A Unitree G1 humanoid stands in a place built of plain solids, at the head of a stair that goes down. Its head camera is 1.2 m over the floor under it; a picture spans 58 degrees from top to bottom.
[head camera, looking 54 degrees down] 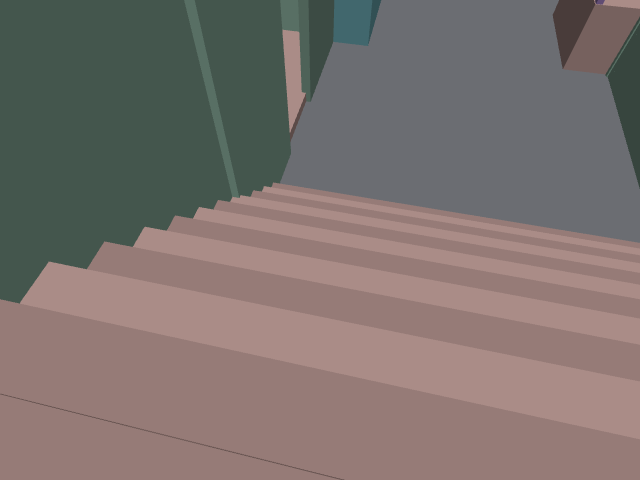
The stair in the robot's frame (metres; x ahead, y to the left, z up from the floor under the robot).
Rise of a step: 0.21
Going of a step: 0.26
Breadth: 4.00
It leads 13 degrees to the right of straight ahead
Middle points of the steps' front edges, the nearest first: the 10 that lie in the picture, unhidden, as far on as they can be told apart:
0.49 -0.89 -0.21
0.74 -0.94 -0.43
1.00 -1.00 -0.64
1.25 -1.06 -0.86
1.50 -1.11 -1.07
1.75 -1.17 -1.28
2.01 -1.22 -1.50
2.26 -1.28 -1.71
2.51 -1.34 -1.93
2.76 -1.39 -2.14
